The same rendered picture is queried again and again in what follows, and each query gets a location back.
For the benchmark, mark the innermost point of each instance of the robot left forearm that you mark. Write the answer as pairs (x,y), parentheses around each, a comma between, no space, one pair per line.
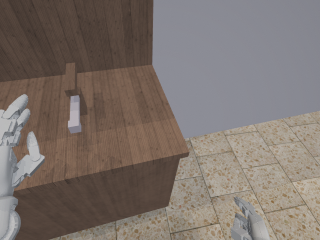
(10,221)

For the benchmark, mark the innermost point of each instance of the left robot hand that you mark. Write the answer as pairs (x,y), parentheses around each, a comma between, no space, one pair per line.
(12,122)

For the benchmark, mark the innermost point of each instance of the tap lever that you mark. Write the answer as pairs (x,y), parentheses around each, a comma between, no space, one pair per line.
(74,124)

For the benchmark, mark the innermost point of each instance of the counter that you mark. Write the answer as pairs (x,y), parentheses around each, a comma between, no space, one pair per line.
(124,161)

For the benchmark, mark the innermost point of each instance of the right robot hand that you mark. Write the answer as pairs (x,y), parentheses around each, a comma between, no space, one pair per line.
(252,228)

